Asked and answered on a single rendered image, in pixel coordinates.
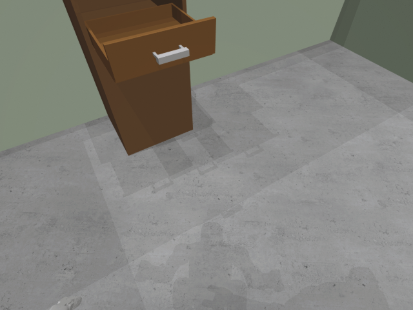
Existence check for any cabinet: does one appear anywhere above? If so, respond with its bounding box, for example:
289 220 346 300
63 0 193 155

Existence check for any handle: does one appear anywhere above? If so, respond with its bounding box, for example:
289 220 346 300
153 45 190 65

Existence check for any drawer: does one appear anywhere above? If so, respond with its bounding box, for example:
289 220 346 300
84 3 216 83

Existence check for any left robot hand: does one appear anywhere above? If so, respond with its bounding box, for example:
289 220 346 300
49 296 82 310

